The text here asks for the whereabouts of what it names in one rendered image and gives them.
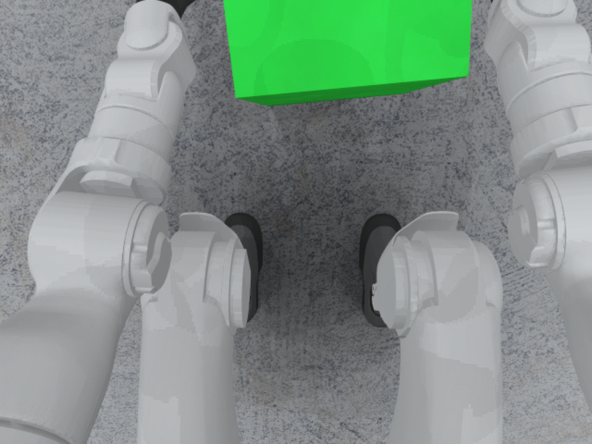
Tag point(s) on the robot right upper arm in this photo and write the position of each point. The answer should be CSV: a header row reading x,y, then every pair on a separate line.
x,y
550,228

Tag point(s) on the carton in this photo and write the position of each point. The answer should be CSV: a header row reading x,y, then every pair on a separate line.
x,y
286,52

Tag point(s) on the left robot hand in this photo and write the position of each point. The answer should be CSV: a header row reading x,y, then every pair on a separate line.
x,y
179,5

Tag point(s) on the robot right thigh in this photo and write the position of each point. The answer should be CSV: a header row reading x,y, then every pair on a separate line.
x,y
450,389

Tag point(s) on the right robot forearm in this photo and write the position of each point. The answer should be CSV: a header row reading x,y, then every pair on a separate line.
x,y
544,76

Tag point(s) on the left robot foot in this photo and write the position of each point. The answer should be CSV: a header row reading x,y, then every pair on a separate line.
x,y
250,235

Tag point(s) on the robot left upper arm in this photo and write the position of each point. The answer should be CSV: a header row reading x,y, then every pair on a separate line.
x,y
92,256

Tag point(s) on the left robot forearm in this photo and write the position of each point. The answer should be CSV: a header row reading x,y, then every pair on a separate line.
x,y
137,118

